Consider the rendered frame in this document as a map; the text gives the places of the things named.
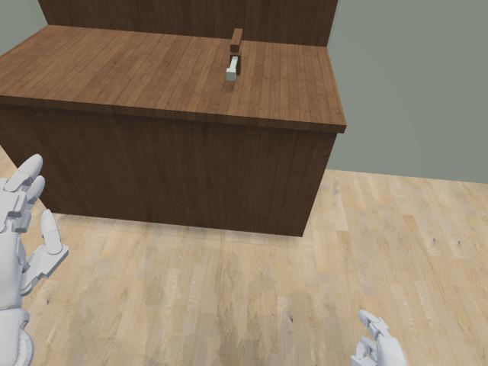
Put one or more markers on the tap lever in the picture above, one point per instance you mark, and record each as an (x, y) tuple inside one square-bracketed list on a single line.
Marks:
[(231, 72)]

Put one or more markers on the left robot hand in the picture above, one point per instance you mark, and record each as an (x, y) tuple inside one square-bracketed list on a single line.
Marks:
[(17, 196)]

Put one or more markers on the right robot hand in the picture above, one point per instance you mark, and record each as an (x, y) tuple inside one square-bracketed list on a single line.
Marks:
[(387, 351)]

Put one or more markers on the robot left forearm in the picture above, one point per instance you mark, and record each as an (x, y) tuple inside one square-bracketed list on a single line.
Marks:
[(16, 345)]

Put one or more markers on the counter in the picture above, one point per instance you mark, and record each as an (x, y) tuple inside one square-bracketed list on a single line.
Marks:
[(128, 105)]

